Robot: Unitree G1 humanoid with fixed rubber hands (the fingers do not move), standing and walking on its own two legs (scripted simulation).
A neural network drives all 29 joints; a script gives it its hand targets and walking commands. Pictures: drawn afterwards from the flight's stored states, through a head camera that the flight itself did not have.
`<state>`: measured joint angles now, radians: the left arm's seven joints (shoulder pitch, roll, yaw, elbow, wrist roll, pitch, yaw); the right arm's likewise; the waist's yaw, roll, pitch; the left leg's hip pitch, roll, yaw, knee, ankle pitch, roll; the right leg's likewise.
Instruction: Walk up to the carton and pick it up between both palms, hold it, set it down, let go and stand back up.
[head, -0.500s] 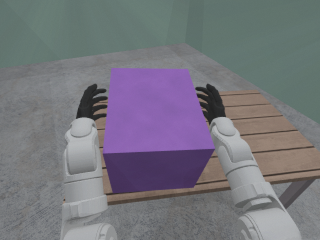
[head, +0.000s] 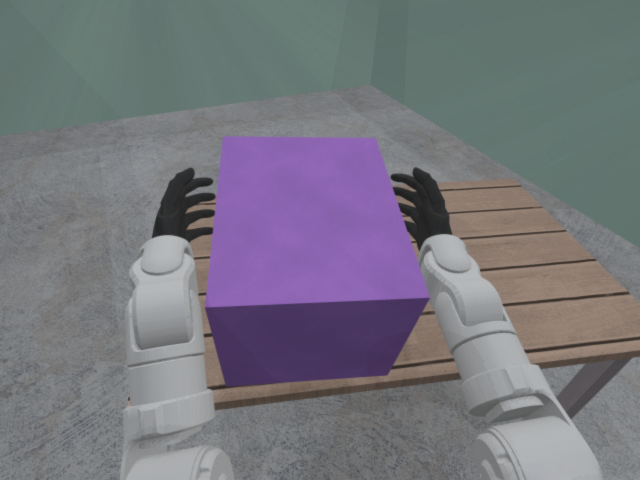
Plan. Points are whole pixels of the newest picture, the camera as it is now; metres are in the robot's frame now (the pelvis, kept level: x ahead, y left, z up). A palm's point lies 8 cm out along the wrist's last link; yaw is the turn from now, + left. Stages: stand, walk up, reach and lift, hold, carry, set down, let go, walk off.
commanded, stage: hold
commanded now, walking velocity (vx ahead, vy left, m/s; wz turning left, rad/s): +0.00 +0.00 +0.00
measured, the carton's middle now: (304, 255) +0.39 +0.01 +0.12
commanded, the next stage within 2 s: none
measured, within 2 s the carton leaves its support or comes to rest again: neither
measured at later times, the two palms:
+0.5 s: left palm (174, 238) +0.35 +0.16 +0.19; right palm (431, 232) +0.36 -0.14 +0.18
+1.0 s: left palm (174, 239) +0.35 +0.16 +0.19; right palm (431, 232) +0.36 -0.14 +0.18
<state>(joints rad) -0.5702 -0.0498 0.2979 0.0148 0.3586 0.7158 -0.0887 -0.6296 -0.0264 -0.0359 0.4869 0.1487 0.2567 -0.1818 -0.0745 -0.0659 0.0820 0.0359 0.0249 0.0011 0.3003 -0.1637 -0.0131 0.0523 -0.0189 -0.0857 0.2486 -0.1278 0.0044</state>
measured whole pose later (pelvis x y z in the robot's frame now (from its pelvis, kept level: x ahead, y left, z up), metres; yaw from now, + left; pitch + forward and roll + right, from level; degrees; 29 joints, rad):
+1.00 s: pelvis +0.00 +0.00 +0.00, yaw +0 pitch -10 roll -1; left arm -0.56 -0.05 0.30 0.01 0.36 0.72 -0.09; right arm -0.63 -0.03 -0.03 0.49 0.15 0.25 -0.18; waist -0.08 -0.07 0.09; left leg 0.04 0.03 0.00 0.30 -0.16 -0.01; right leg 0.06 -0.02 -0.09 0.25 -0.13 0.00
